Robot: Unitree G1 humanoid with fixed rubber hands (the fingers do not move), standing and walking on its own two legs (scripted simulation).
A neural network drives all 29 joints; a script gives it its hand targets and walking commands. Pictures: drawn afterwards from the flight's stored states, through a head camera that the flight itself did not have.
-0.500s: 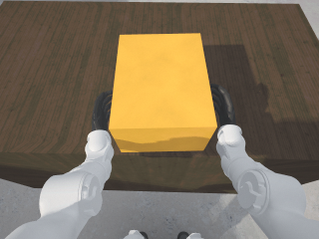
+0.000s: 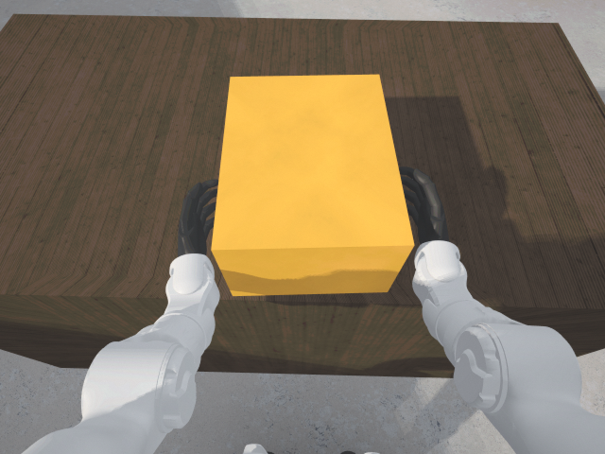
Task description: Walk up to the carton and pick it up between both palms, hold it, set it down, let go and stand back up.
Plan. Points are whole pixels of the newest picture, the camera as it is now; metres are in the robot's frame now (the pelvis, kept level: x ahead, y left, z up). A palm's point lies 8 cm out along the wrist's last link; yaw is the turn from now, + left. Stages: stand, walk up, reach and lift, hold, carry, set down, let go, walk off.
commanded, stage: reach and lift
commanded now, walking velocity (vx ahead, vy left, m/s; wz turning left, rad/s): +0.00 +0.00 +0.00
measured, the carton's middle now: (307, 182) +0.51 +0.03 +0.00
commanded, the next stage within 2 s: none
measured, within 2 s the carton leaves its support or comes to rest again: leaves its support in 0.48 s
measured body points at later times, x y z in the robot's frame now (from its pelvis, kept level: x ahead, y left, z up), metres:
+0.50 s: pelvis +0.00 +0.00 +0.01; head +0.05 +0.00 +0.46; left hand +0.37 +0.19 +0.01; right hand +0.40 -0.13 +0.03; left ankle +0.00 +0.11 -0.70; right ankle +0.01 -0.11 -0.70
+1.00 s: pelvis -0.03 -0.02 +0.04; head -0.06 -0.02 +0.48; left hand +0.37 +0.18 +0.15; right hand +0.39 -0.15 +0.16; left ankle +0.00 +0.11 -0.70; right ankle +0.01 -0.11 -0.70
